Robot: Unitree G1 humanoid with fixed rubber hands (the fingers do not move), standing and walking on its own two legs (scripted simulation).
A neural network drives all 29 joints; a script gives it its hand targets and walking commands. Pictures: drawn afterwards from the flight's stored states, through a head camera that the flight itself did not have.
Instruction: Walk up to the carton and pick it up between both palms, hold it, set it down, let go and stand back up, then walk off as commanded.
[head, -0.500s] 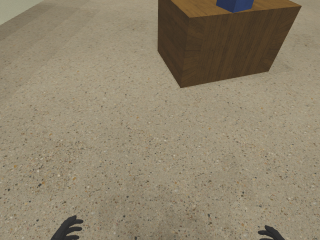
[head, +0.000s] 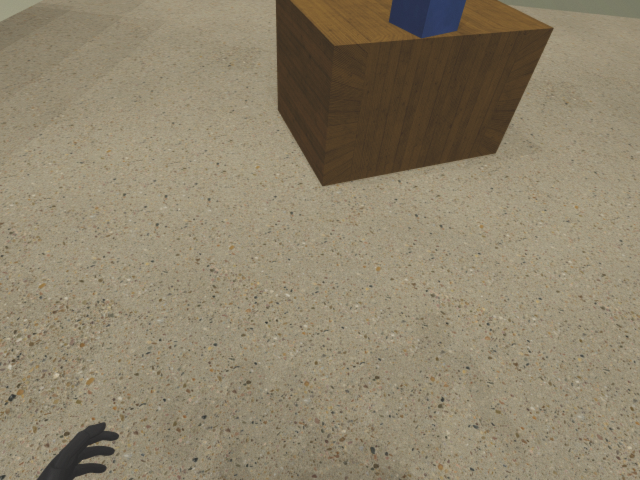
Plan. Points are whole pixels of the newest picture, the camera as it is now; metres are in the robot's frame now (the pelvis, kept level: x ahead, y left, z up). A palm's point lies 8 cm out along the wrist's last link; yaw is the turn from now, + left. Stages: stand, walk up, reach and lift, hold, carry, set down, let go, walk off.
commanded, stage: walk up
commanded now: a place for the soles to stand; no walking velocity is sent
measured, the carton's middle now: out of the picture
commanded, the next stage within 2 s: none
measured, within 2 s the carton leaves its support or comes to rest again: neither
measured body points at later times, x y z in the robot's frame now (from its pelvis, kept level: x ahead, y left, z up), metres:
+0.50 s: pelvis +0.18 -0.06 +0.00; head +0.22 -0.04 +0.45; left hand +0.24 +0.27 -0.10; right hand +0.32 -0.38 -0.09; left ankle +0.23 +0.06 -0.72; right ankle +0.06 -0.13 -0.70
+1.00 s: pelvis +0.35 -0.18 +0.01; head +0.35 -0.17 +0.46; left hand +0.46 +0.15 -0.07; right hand +0.46 -0.52 -0.08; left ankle +0.30 +0.00 -0.64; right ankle +0.40 -0.27 -0.71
